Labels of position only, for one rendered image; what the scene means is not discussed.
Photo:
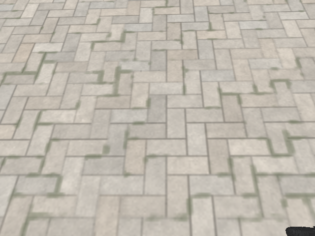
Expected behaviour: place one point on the robot right hand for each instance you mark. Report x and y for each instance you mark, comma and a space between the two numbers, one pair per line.
300, 231

